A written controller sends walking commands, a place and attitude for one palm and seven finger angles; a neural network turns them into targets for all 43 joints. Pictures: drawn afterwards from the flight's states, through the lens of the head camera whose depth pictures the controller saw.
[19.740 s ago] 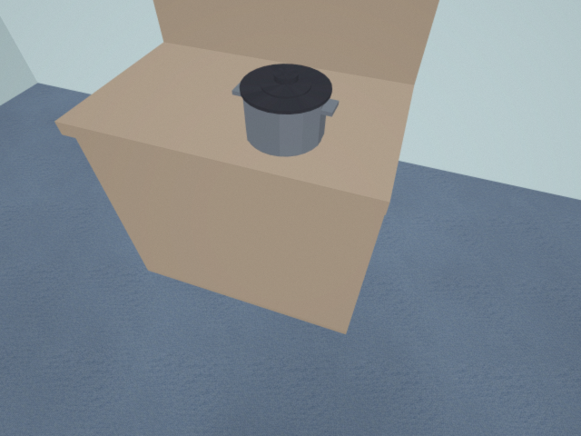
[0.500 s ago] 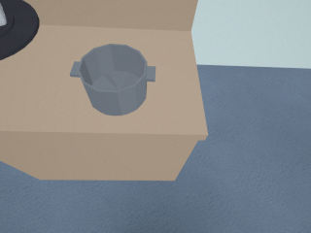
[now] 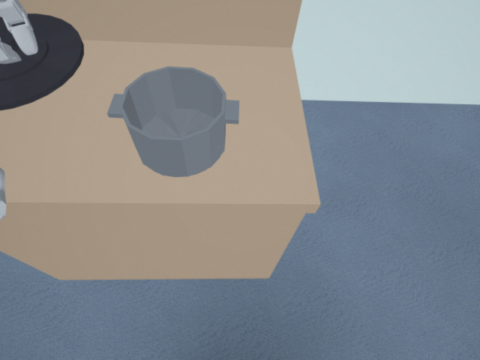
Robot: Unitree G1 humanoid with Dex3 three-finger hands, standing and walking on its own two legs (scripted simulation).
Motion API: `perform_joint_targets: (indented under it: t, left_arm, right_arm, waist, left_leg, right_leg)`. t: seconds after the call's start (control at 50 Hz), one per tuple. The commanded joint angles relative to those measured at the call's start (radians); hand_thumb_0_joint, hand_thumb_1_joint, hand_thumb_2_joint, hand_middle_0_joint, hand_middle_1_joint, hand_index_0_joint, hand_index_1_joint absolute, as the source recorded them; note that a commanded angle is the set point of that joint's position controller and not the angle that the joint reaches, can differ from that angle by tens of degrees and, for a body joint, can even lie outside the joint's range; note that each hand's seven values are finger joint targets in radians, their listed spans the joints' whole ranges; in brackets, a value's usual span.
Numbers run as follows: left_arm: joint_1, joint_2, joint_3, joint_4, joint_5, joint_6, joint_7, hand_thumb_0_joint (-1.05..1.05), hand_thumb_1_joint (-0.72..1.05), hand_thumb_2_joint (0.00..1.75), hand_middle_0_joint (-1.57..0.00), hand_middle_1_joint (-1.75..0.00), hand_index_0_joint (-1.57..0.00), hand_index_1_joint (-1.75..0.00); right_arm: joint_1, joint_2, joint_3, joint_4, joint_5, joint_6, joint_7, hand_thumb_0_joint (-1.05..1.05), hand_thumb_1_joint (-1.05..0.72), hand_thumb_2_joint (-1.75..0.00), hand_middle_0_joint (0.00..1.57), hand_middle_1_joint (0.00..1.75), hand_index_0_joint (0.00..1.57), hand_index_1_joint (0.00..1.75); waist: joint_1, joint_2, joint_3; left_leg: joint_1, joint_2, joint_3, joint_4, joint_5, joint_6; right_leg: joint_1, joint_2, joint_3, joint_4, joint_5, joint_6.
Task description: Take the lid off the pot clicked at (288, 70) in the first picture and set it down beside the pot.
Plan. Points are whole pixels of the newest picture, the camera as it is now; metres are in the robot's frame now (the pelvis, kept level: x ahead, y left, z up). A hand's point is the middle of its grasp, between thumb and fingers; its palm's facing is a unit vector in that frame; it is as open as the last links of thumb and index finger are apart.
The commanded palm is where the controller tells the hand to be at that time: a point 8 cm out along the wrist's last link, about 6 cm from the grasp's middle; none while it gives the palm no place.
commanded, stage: lower the lid onto the table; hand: left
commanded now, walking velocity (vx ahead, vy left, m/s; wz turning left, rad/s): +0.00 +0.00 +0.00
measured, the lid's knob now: out of the picture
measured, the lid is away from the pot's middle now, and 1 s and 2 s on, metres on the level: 0.22 0.22 0.23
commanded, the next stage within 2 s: none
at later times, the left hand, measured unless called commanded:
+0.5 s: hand (6, 71) +0.49 +0.30 +0.18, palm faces -0.39 -0.20 -0.90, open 4.8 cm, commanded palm +0.55 +0.30 +0.26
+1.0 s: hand (31, 89) +0.51 +0.30 +0.14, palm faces -0.45 -0.18 -0.87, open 4.8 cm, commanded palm +0.57 +0.30 +0.22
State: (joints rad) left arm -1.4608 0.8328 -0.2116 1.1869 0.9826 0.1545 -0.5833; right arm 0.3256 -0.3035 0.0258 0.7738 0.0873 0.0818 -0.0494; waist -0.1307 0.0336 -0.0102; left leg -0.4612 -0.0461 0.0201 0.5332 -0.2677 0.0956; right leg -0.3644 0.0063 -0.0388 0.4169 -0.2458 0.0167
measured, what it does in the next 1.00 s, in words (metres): stands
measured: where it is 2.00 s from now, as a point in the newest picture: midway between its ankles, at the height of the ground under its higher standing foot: outside the picture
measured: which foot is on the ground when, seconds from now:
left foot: down 0.00-1.00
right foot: down 0.00-1.00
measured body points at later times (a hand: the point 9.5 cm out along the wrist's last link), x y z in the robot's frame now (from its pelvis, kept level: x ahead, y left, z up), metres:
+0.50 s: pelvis +0.00 -0.01 +0.00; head +0.09 +0.00 +0.44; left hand +0.51 +0.31 +0.24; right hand -0.02 -0.30 -0.12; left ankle -0.01 +0.05 -0.74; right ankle -0.04 -0.14 -0.73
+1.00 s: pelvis +0.01 +0.00 -0.01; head +0.11 +0.02 +0.43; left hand +0.53 +0.31 +0.19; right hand -0.01 -0.28 -0.12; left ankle -0.01 +0.05 -0.74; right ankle -0.04 -0.14 -0.73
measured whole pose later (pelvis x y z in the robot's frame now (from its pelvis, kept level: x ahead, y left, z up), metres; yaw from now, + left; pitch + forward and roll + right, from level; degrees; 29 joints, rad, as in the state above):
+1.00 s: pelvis +0.01 +0.00 -0.01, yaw -2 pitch +14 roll -4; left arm -1.33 0.88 -0.14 1.24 0.97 0.02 -0.54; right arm 0.33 -0.30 0.04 0.76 0.10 0.10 -0.07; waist -0.16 0.02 -0.02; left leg -0.56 -0.02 0.04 0.64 -0.33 0.10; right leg -0.46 0.03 -0.02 0.50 -0.29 0.02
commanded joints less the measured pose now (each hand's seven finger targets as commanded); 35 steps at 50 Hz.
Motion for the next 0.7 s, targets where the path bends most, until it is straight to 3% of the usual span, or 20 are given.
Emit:
perform_joint_targets:
  t: [0.0,0.02,0.04,0.06,0.08,0.1,0.14,0.22,0.24,0.26,0.3,0.32,0.36,0.42,0.44,0.52,0.58,0.62,0.64,0.68]
  left_arm:
    - [-0.582,0.212,0.045,-0.186,0.011,-0.014,0.059,0.0,0.68,0.96,-0.58,-1.08,-0.96,-1.19]
    - [-0.551,0.211,0.043,-0.149,0.011,-0.016,0.061,0.0,0.68,0.96,-0.58,-1.08,-0.96,-1.19]
    - [-0.546,0.22,0.044,-0.157,0.003,-0.021,0.062,0.0,0.68,0.96,-0.58,-1.08,-0.96,-1.19]
    - [-0.541,0.212,0.039,-0.137,0.013,-0.024,0.065,0.0,0.68,0.96,-0.58,-1.08,-0.96,-1.19]
    - [-0.559,0.251,0.061,-0.149,0.016,-0.029,0.068,0.0,0.68,0.96,-0.58,-1.08,-0.96,-1.19]
    - [-0.577,0.249,0.05,-0.162,0.017,-0.03,0.069,0.0,0.68,0.96,-0.58,-1.08,-0.96,-1.19]
    - [-0.588,0.281,0.066,-0.213,0.008,-0.041,0.073,0.0,0.68,0.96,-0.58,-1.08,-0.96,-1.19]
    - [-0.572,0.311,0.09,-0.225,0.02,-0.056,0.08,0.0,0.68,0.96,-0.58,-1.08,-0.96,-1.19]
    - [-0.537,0.302,0.078,-0.201,0.006,-0.057,0.076,0.0,0.68,0.96,-0.58,-1.08,-0.96,-1.19]
    - [-0.523,0.296,0.082,-0.181,0.011,-0.059,0.077,0.0,0.68,0.96,-0.58,-1.08,-0.96,-1.19]
    - [-0.492,0.338,0.106,-0.167,0.013,-0.065,0.078,0.0,0.68,0.96,-0.58,-1.08,-0.96,-1.19]
    - [-0.516,0.328,0.094,-0.183,0.013,-0.066,0.076,0.0,0.68,0.96,-0.58,-1.08,-0.96,-1.19]
    - [-0.506,0.295,0.081,-0.2,0.002,-0.066,0.076,0.0,0.68,0.96,-0.58,-1.08,-0.96,-1.19]
    - [-0.502,0.289,0.075,-0.19,-0.001,-0.07,0.073,0.0,0.68,0.96,-0.58,-1.08,-0.96,-1.19]
    - [-0.493,0.265,0.059,-0.201,-0.017,-0.072,0.069,0.0,0.68,0.96,-0.58,-1.08,-0.96,-1.19]
    - [-0.484,0.289,0.08,-0.194,-0.015,-0.079,0.072,0.0,0.68,0.96,-0.58,-1.08,-0.96,-1.19]
    - [-0.499,0.252,0.057,-0.216,-0.025,-0.085,0.072,0.0,0.68,0.96,-0.58,-1.08,-0.96,-1.19]
    - [-0.521,0.263,0.067,-0.251,-0.025,-0.093,0.077,0.0,0.68,0.96,-0.58,-1.08,-0.96,-1.19]
    - [-0.512,0.292,0.086,-0.258,-0.031,-0.099,0.078,0.0,0.68,0.96,-0.58,-1.08,-0.96,-1.19]
    - [-0.486,0.305,0.103,-0.232,-0.02,-0.109,0.082,0.0,0.68,0.96,-0.58,-1.08,-0.96,-1.19]
  right_arm:
    - [0.122,-0.202,-0.063,-0.031,0.005,-0.013,-0.014,0.0,-0.9,-0.9,0.2,0.3,0.2,0.3]
    - [0.126,-0.202,-0.06,-0.032,0.008,-0.015,-0.015,0.0,-0.9,-0.9,0.2,0.3,0.2,0.3]
    - [0.12,-0.208,-0.057,-0.03,0.011,-0.014,-0.015,0.0,-0.9,-0.9,0.2,0.3,0.2,0.3]
    - [0.126,-0.204,-0.055,-0.028,0.007,-0.012,-0.015,0.0,-0.9,-0.9,0.2,0.3,0.2,0.3]
    - [0.123,-0.207,-0.053,-0.026,0.005,-0.008,-0.015,0.0,-0.9,-0.9,0.2,0.3,0.2,0.3]
    - [0.12,-0.204,-0.052,-0.032,0.009,-0.008,-0.017,0.0,-0.9,-0.9,0.2,0.3,0.2,0.3]
    - [0.115,-0.205,-0.054,-0.038,0.01,-0.012,-0.02,0.0,-0.9,-0.9,0.2,0.3,0.2,0.3]
    - [0.127,-0.199,-0.054,-0.047,0.006,-0.015,-0.026,0.0,-0.9,-0.9,0.2,0.3,0.2,0.3]
    - [0.122,-0.201,-0.052,-0.046,0.013,-0.018,-0.025,0.0,-0.9,-0.9,0.2,0.3,0.2,0.3]
    - [0.131,-0.202,-0.052,-0.041,0.011,-0.015,-0.024,0.0,-0.9,-0.9,0.2,0.3,0.2,0.3]
    - [0.134,-0.201,-0.048,-0.048,0.013,-0.007,-0.024,0.0,-0.9,-0.9,0.2,0.3,0.2,0.3]
    - [0.128,-0.202,-0.049,-0.048,0.013,-0.006,-0.023,0.0,-0.9,-0.9,0.2,0.3,0.2,0.3]
    - [0.135,-0.205,-0.055,-0.046,0.014,-0.006,-0.023,0.0,-0.9,-0.9,0.2,0.3,0.2,0.3]
    - [0.136,-0.203,-0.055,-0.04,0.015,-0.001,-0.024,0.0,-0.9,-0.9,0.2,0.3,0.2,0.3]
    - [0.131,-0.206,-0.056,-0.04,0.019,-0.003,-0.025,0.0,-0.9,-0.9,0.2,0.3,0.2,0.3]
    - [0.142,-0.205,-0.057,-0.031,0.016,-0.001,-0.03,0.0,-0.9,-0.9,0.2,0.3,0.2,0.3]
    - [0.137,-0.207,-0.059,-0.023,0.016,0.003,-0.033,0.0,-0.9,-0.9,0.2,0.3,0.2,0.3]
    - [0.139,-0.206,-0.059,-0.019,0.013,-0.001,-0.036,0.0,-0.9,-0.9,0.2,0.3,0.2,0.3]
    - [0.13,-0.207,-0.057,-0.024,0.014,-0.006,-0.039,0.0,-0.9,-0.9,0.2,0.3,0.2,0.3]
    - [0.142,-0.203,-0.056,-0.025,0.011,-0.006,-0.041,0.0,-0.9,-0.9,0.2,0.3,0.2,0.3]
  waist:
    - [-0.021,0.096,-0.476]
    - [-0.025,0.069,-0.454]
    - [-0.019,0.097,-0.462]
    - [-0.023,0.077,-0.454]
    - [-0.02,0.08,-0.452]
    - [-0.023,0.085,-0.454]
    - [-0.015,0.115,-0.5]
    - [-0.018,0.161,-0.51]
    - [-0.014,0.156,-0.499]
    - [-0.021,0.139,-0.476]
    - [-0.019,0.123,-0.466]
    - [-0.019,0.13,-0.467]
    - [-0.021,0.148,-0.492]
    - [-0.026,0.165,-0.472]
    - [-0.022,0.165,-0.479]
    - [-0.034,0.118,-0.491]
    - [-0.037,0.164,-0.499]
    - [-0.034,0.187,-0.513]
    - [-0.023,0.185,-0.533]
    - [-0.031,0.163,-0.527]
  left_leg:
    - [0.484,0.05,-0.091,0.012,0.519,-0.038]
    - [0.448,0.045,-0.081,0.009,0.475,-0.031]
    - [0.459,0.049,-0.081,0.009,0.524,-0.042]
    - [0.436,0.046,-0.079,0.012,0.502,-0.038]
    - [0.419,0.043,-0.068,0.014,0.463,-0.028]
    - [0.409,0.04,-0.066,0.009,0.441,-0.026]
    - [0.444,0.044,-0.066,0.02,0.523,-0.03]
    - [0.452,0.042,-0.062,0.032,0.518,-0.023]
    - [0.454,0.044,-0.066,0.035,0.563,-0.032]
    - [0.438,0.048,-0.062,0.036,0.529,-0.027]
    - [0.394,0.039,-0.048,0.038,0.479,-0.014]
    - [0.388,0.039,-0.048,0.035,0.451,-0.011]
    - [0.44,0.05,-0.06,0.045,0.548,-0.022]
    - [0.431,0.048,-0.058,0.051,0.521,-0.015]
    - [0.455,0.052,-0.066,0.053,0.589,-0.025]
    - [0.424,0.048,-0.051,0.06,0.502,-0.005]
    - [0.453,0.053,-0.059,0.066,0.533,-0.013]
    - [0.47,0.056,-0.064,0.065,0.532,-0.016]
    - [0.488,0.056,-0.071,0.073,0.594,-0.025]
    - [0.47,0.054,-0.066,0.083,0.578,-0.019]
  right_leg:
    - [-0.062,0.067,-0.038,-0.01,0.255,-0.042]
    - [-0.056,0.066,-0.037,-0.013,0.247,-0.041]
    - [-0.052,0.062,-0.039,-0.005,0.274,-0.047]
    - [-0.051,0.068,-0.036,-0.002,0.265,-0.043]
    - [-0.035,0.067,-0.032,-0.002,0.272,-0.043]
    - [-0.025,0.064,-0.028,-0.002,0.27,-0.044]
    - [-0.003,0.062,-0.024,0.004,0.326,-0.048]
    - [-0.005,0.066,-0.016,0.007,0.314,-0.044]
    - [-0.01,0.066,-0.021,0.011,0.336,-0.046]
    - [-0.024,0.069,-0.018,0.011,0.312,-0.04]
    - [0.0,0.067,-0.013,0.012,0.32,-0.04]
    - [0.002,0.065,-0.013,0.011,0.317,-0.041]
    - [-0.026,0.068,-0.017,0.021,0.33,-0.039]
    - [-0.046,0.069,-0.018,0.018,0.316,-0.04]
    - [-0.056,0.071,-0.025,0.023,0.339,-0.042]
    - [-0.042,0.071,-0.016,0.024,0.325,-0.033]
    - [-0.081,0.073,-0.021,0.031,0.31,-0.034]
    - [-0.084,0.073,-0.024,0.034,0.3,-0.037]
    - [-0.08,0.074,-0.025,0.046,0.325,-0.04]
    - [-0.083,0.077,-0.022,0.048,0.315,-0.033]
